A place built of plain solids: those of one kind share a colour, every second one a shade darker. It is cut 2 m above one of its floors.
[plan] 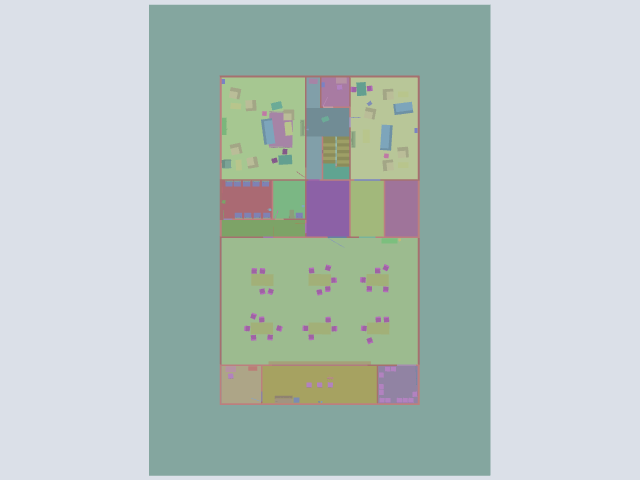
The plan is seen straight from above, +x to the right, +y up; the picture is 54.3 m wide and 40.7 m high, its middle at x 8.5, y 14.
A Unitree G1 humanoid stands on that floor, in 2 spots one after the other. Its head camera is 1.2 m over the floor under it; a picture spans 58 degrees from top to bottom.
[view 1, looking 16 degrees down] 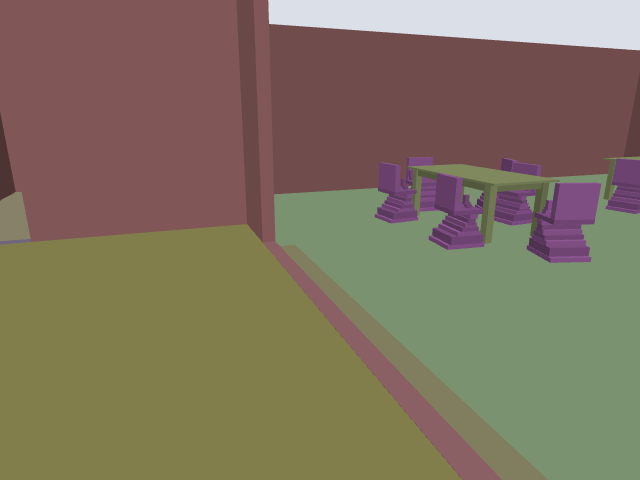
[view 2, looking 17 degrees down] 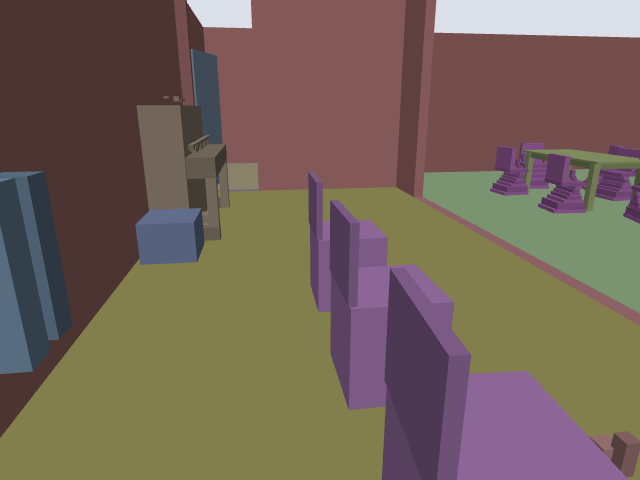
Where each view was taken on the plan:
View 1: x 8.47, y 2.44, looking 160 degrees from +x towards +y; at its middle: floor_concert_room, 5.43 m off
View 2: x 10.18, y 1.18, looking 172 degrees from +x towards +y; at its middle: stacking_chair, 2.53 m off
